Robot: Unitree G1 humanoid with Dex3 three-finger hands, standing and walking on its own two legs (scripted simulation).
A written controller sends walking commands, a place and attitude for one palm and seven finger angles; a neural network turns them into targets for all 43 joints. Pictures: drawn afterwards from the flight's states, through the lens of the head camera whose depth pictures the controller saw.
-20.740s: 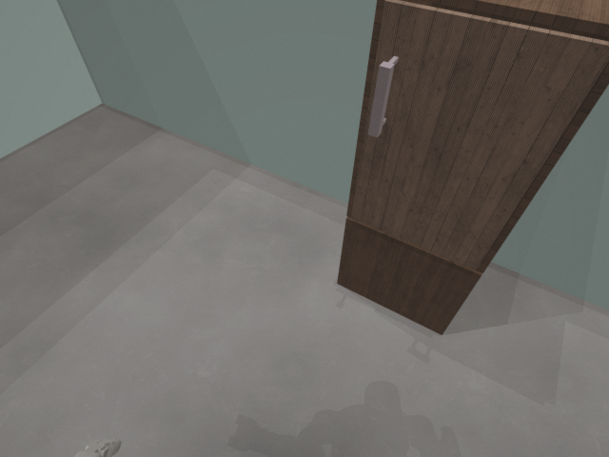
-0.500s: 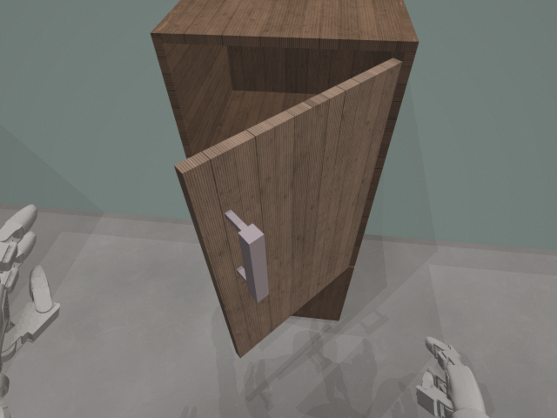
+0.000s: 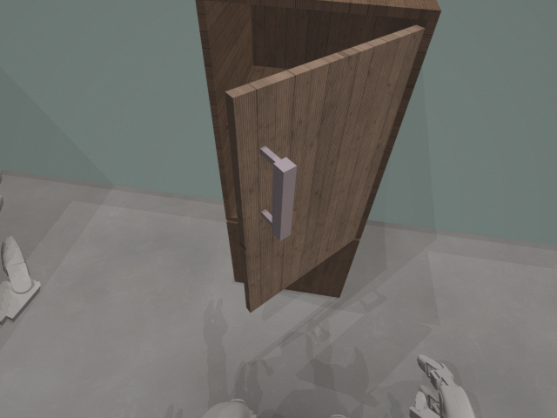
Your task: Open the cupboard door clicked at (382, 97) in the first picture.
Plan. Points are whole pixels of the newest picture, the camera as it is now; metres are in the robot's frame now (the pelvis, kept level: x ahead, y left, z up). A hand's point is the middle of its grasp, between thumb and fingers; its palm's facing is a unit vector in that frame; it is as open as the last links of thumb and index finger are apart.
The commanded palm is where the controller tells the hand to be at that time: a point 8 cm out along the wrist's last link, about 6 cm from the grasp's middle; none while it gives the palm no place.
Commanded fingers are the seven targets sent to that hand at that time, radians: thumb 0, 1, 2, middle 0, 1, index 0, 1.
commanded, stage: step back with the hand held close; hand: left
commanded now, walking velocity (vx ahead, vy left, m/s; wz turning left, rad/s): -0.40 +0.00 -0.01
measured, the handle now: (274, 195) +0.42 +0.04 +0.09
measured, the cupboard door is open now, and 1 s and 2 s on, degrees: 47 47 47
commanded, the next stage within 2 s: stop stepping back and stand still in 0.26 s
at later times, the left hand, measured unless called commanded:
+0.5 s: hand out of the picture +0.09 +0.26 +0.19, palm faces +0.37 -0.84 -0.41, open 7.4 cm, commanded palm +0.04 +0.30 +0.20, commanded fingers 0.00 0.90 0.90 -0.20 -0.30 -0.20 -0.30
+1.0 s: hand out of the picture +0.00 +0.30 +0.18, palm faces +0.43 -0.82 -0.39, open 7.4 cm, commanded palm -0.05 +0.33 +0.20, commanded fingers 0.00 0.90 0.90 -0.20 -0.30 -0.20 -0.30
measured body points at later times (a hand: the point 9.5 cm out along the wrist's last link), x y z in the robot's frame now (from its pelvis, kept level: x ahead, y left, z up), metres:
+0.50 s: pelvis -0.12 +0.01 +0.01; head -0.13 +0.04 +0.46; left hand +0.06 +0.30 +0.21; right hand +0.03 -0.22 -0.06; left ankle -0.04 +0.09 -0.68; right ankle -0.20 -0.10 -0.72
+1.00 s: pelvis -0.21 +0.04 +0.02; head -0.24 +0.05 +0.47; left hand -0.03 +0.34 +0.20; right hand -0.10 -0.22 -0.07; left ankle -0.16 +0.16 -0.66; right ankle -0.22 -0.05 -0.72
